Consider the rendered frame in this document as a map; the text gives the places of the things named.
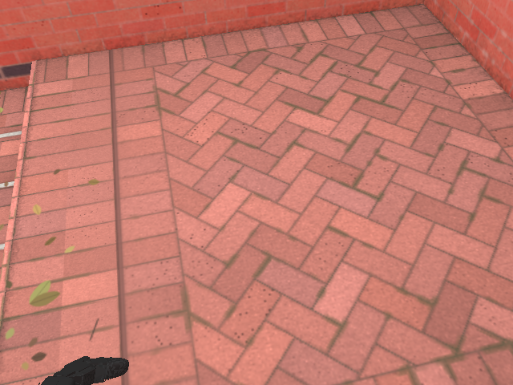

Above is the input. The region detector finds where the robot left hand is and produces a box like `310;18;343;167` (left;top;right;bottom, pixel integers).
38;356;129;385

